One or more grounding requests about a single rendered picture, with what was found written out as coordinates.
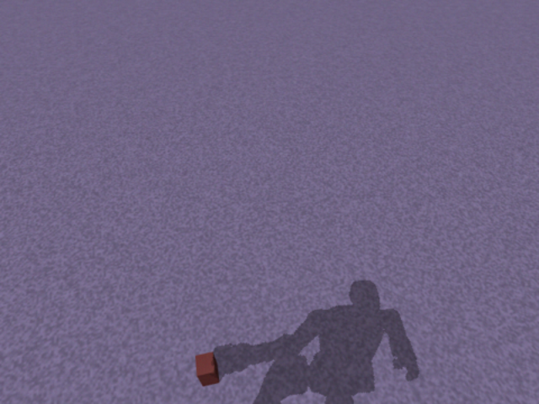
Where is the carton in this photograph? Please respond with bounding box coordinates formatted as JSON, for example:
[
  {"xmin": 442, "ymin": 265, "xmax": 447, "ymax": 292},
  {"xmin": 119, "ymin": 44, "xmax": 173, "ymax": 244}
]
[{"xmin": 195, "ymin": 352, "xmax": 220, "ymax": 386}]

